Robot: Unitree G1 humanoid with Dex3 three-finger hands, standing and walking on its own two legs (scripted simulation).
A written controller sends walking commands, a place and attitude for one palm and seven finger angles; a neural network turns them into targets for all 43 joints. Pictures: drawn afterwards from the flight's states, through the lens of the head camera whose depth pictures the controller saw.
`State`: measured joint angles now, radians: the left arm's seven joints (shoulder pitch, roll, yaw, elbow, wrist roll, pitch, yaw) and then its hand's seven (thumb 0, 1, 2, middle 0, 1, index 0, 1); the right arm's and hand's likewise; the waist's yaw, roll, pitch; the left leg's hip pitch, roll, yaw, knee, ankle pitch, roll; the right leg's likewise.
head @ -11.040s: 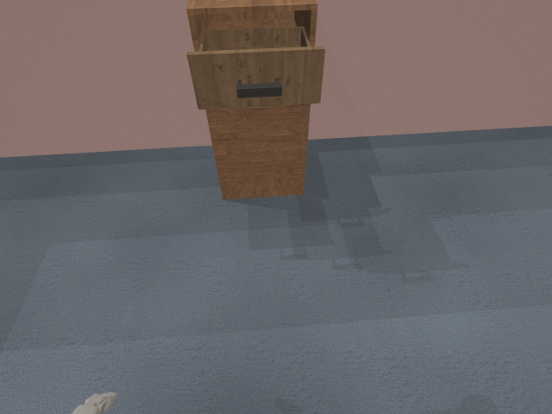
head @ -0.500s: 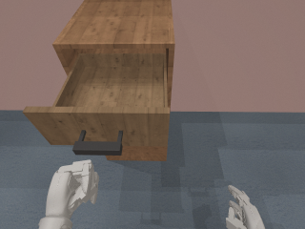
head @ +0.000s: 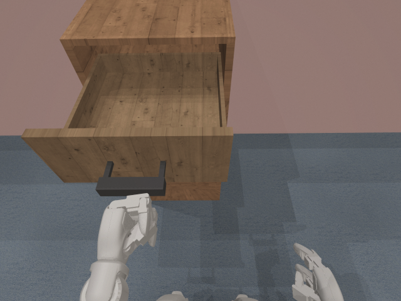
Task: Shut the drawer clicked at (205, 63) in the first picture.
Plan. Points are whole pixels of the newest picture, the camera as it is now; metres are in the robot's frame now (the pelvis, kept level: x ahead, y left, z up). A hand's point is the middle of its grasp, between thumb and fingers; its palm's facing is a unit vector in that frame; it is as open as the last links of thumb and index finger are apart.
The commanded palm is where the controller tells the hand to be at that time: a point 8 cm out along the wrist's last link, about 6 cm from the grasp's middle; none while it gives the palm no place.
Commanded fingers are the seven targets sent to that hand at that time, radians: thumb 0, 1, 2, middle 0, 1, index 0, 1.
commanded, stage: bring the fist close to the handle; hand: left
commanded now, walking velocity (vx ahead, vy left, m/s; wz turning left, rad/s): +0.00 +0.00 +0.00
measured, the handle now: (134, 176) +0.34 +0.14 +0.07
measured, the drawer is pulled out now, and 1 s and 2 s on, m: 0.29 0.24 0.11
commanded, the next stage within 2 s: push the drawer shut in 0.30 s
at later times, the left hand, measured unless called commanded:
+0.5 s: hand (152, 226) +0.24 +0.10 +0.07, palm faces +0.03 -1.00 -0.02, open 3.2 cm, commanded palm +0.23 +0.15 +0.08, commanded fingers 0.00 0.90 0.90 -1.40 -1.60 -1.40 -1.60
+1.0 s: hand (155, 195) +0.30 +0.10 +0.07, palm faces +0.02 -1.00 -0.03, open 3.2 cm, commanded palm +0.29 +0.15 +0.08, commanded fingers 0.00 0.90 0.90 -1.40 -1.60 -1.40 -1.60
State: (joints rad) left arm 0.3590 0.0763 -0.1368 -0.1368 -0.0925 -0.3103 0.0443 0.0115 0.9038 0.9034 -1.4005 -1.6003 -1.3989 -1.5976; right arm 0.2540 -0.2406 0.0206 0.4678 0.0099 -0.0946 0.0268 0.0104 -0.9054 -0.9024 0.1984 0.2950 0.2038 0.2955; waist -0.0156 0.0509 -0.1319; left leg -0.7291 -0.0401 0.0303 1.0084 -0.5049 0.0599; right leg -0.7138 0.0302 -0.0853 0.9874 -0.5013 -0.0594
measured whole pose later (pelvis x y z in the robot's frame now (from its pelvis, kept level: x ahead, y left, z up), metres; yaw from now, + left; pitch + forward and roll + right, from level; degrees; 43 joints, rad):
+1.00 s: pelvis -0.01 -0.01 +0.01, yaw +0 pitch +12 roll +0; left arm 0.04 0.13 -0.06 0.15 -0.12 -0.30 0.08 0.00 0.90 0.94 -1.40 -1.60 -1.40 -1.60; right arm 0.24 -0.26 0.02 0.53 0.02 -0.05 0.01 0.01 -0.91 -0.90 0.20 0.29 0.20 0.30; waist -0.03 0.04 -0.11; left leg -0.70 -0.04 0.02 0.96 -0.46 0.05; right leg -0.69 0.04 -0.10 0.94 -0.47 -0.07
